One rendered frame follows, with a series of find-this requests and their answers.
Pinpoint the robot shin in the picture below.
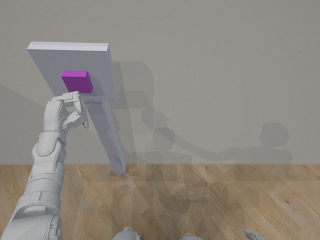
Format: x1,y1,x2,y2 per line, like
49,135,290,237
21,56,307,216
182,233,192,238
123,227,133,231

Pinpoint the robot left hand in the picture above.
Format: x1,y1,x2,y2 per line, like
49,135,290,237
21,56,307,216
43,91,89,138

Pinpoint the left robot shin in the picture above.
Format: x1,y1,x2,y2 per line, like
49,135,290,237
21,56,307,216
123,227,133,231

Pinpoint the robot right hand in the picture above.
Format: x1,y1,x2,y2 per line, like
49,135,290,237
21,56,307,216
244,229,266,240

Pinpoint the button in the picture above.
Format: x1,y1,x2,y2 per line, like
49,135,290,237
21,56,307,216
61,70,93,94

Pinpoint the robot left upper arm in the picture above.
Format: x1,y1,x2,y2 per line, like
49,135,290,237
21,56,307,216
3,214,63,240

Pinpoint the panel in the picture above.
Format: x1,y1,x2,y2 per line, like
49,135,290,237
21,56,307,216
27,41,126,175

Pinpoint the right robot shin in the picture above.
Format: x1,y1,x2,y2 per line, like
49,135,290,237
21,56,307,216
182,233,192,238

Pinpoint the robot left forearm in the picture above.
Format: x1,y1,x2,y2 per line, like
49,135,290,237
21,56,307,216
0,131,67,240

